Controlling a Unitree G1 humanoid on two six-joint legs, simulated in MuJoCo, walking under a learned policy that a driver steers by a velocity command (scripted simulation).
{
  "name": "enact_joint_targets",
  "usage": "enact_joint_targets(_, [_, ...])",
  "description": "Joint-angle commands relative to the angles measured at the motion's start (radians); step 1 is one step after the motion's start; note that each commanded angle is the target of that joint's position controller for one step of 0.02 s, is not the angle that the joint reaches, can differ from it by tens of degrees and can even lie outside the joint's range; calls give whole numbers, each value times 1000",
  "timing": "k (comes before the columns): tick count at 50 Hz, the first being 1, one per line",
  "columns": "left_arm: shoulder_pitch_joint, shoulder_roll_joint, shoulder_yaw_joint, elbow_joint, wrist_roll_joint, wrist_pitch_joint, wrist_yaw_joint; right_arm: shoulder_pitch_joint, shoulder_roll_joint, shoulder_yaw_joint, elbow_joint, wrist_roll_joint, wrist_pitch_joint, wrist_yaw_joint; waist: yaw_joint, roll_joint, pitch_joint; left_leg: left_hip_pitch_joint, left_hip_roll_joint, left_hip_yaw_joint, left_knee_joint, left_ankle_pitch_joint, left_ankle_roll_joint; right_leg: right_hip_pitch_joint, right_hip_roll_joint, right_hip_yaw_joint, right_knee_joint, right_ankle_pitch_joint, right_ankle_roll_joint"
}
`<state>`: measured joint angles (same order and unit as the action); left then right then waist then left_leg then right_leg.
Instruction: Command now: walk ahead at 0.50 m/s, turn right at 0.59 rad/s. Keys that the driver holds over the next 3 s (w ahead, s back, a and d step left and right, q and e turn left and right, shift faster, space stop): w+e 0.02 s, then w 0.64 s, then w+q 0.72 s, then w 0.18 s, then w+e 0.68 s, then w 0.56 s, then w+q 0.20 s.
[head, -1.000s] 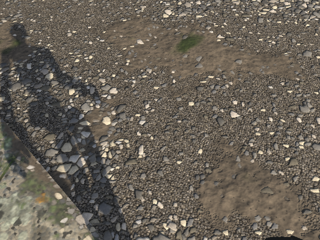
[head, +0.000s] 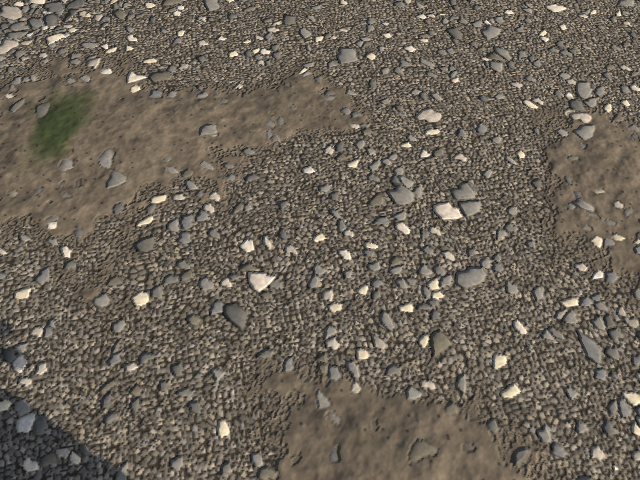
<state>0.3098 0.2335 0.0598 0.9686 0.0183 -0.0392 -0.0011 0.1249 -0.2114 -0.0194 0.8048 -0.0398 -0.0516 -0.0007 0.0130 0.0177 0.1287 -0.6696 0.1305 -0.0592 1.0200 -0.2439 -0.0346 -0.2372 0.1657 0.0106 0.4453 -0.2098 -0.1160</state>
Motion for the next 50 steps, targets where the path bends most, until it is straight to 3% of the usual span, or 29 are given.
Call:
enact_joint_targets(1, [-78,161,40,-97,-12,-29,-17,107,-73,-13,-20,21,-2,6,-43,-79,-182,309,-43,39,-233,208,5,-107,-259,212,-154,469,-149])
enact_joint_targets(4, [16,157,40,-76,-14,-17,-27,-15,-96,-22,-51,17,-8,11,15,-73,-141,315,-64,54,-345,193,22,-43,-288,280,-147,253,-112])
enact_joint_targets(6, [41,169,42,-69,-6,-7,-20,-7,-103,-29,-49,6,-11,19,-2,-63,-114,382,-85,67,-433,111,36,-30,-305,325,-109,118,-88])
enact_joint_targets(7, [45,166,40,-66,0,-8,-15,53,-113,-35,-30,0,-19,20,-35,-47,-109,464,-97,62,-485,66,48,-46,-280,317,-40,95,-71])
enact_joint_targets(8, [50,127,28,-73,2,-15,-13,178,-158,-51,4,-14,-35,14,-86,23,-153,596,-41,-26,-551,-18,80,-92,-213,260,145,101,-40])
enact_joint_targets(9, [65,52,10,-103,-9,-27,-13,301,-247,-69,17,-25,-45,4,-117,195,-237,766,191,-335,-671,-145,150,-232,-90,104,466,-67,3])
enact_joint_targets(10, [135,81,19,-105,-6,-23,-14,331,-300,-90,54,0,-25,0,-74,326,-259,798,303,-664,-796,-274,231,-423,-25,53,634,-364,13])
enact_joint_targets(11, [98,127,25,-86,15,-11,-14,249,-216,-73,25,13,-15,2,-55,127,-152,711,263,-598,-800,-437,229,-469,-97,116,715,-310,4])
enact_joint_targets(12, [40,119,24,-92,16,-9,-25,174,-163,-61,11,18,-13,7,-42,64,-76,623,210,-478,-809,-403,213,-472,-126,115,707,-222,7])
enact_joint_targets(13, [18,102,20,-96,11,-7,-33,128,-135,-53,7,16,-15,7,-19,64,-52,564,165,-372,-833,-293,189,-439,-153,110,661,-160,16])
enact_joint_targets(14, [10,94,19,-95,17,-2,-37,123,-121,-50,16,18,-23,2,-8,86,-47,544,127,-292,-846,-172,176,-409,-169,104,628,-113,29])
enact_joint_targets(16, [18,87,15,-77,27,7,-38,158,-119,-52,45,21,-42,4,1,90,-86,550,96,-192,-840,91,185,-361,-166,83,630,-51,51])
enact_joint_targets(18, [-25,86,13,-85,24,10,-35,196,-123,-56,70,30,-53,6,3,74,-109,590,91,-131,-841,232,202,-390,-176,65,605,-13,68])
enact_joint_targets(23, [-224,53,-10,-135,19,8,-36,286,-112,-53,128,36,-48,1,-35,75,-73,624,68,-49,-877,291,216,-435,-227,-19,389,105,107])
enact_joint_targets(28, [-342,44,-27,-165,11,0,-37,356,-130,-56,175,26,-46,2,-66,89,-49,644,77,-5,-845,375,215,-332,-204,-73,184,123,84])
enact_joint_targets(31, [-322,63,-21,-164,11,-9,-32,353,-143,-59,191,18,-40,1,-41,89,-49,677,113,-11,-783,486,206,-244,-185,-83,123,47,39])
enact_joint_targets(32, [-267,69,-15,-144,12,-14,-28,339,-149,-60,192,19,-38,0,-12,84,-72,682,108,0,-717,590,195,-161,-162,-93,84,30,24])
enact_joint_targets(33, [-146,78,-6,-100,15,-24,-23,323,-149,-59,195,24,-33,1,46,46,-126,664,75,39,-569,681,178,-6,-132,-109,8,62,5])
enact_joint_targets(34, [14,123,12,-51,33,-39,-14,331,-119,-48,187,31,-32,4,94,-4,-224,539,23,69,-361,579,156,237,-194,-33,-7,46,-27])
enact_joint_targets(35, [159,225,37,-40,54,-47,-1,365,-33,-24,140,57,-32,12,120,-190,-372,241,-84,134,-11,154,113,527,-499,363,-68,-118,-107])
enact_joint_targets(36, [140,249,46,-33,21,-30,-2,399,-76,-43,152,53,-26,2,93,-251,-407,90,-180,66,177,-280,122,520,-610,632,-195,-161,-156])
enact_joint_targets(37, [31,186,30,-54,4,-24,-3,336,-126,-58,153,36,-19,-2,56,-128,-255,45,-111,-1,214,-210,138,386,-562,487,-202,-214,-124])
enact_joint_targets(38, [-48,117,12,-69,3,-30,-4,290,-98,-53,149,34,-22,5,34,-90,-149,56,-74,-4,180,-124,140,248,-516,363,-242,-169,-97])
enact_joint_targets(39, [-87,78,2,-71,5,-39,-4,277,-72,-52,155,33,-18,9,7,-86,-97,93,-50,-2,132,-73,137,160,-468,264,-277,-95,-56])
enact_joint_targets(41, [-82,47,-8,-55,2,-55,6,294,-50,-52,169,14,4,20,-26,-109,-82,143,-37,2,96,-21,117,100,-414,135,-305,37,-18])
enact_joint_targets(44, [-14,63,-4,-26,-5,-77,11,247,-40,-56,157,15,22,32,-38,-85,-76,81,-38,17,88,50,103,129,-401,29,-313,209,-14])
enact_joint_targets(50, [66,52,-9,8,-1,-79,21,28,-25,-44,76,20,27,47,-11,-77,-25,-22,-41,76,-122,232,87,170,-375,-124,-314,373,2])
